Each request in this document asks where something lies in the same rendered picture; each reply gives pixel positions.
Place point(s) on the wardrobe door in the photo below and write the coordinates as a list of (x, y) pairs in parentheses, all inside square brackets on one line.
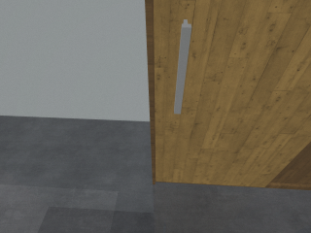
[(246, 108), (298, 171)]

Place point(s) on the handle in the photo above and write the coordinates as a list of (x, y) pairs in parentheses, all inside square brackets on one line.
[(182, 65)]

